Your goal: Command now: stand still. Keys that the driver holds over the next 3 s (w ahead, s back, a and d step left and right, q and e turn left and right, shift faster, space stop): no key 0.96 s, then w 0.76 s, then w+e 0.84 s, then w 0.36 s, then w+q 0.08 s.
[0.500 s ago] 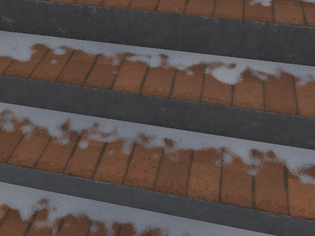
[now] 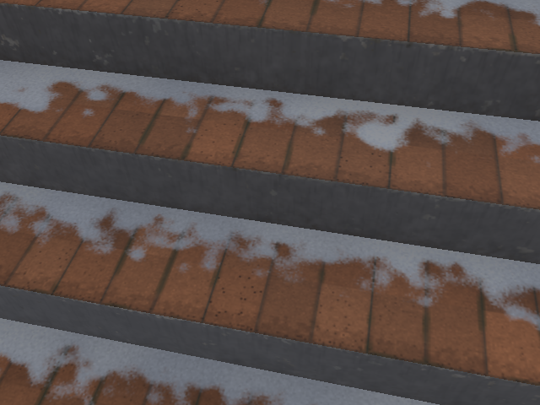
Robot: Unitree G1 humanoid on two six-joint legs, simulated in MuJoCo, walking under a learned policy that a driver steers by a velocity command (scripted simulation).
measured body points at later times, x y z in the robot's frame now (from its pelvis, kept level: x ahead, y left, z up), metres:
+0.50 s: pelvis +0.00 -0.01 +0.00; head +0.01 -0.01 +0.45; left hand -0.01 +0.24 -0.15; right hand -0.02 -0.25 -0.16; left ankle +0.02 +0.16 -0.74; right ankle -0.04 -0.07 -0.74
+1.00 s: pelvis +0.00 -0.01 +0.00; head +0.01 -0.01 +0.45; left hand -0.02 +0.24 -0.15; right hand -0.03 -0.25 -0.16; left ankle +0.02 +0.16 -0.74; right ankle -0.04 -0.07 -0.74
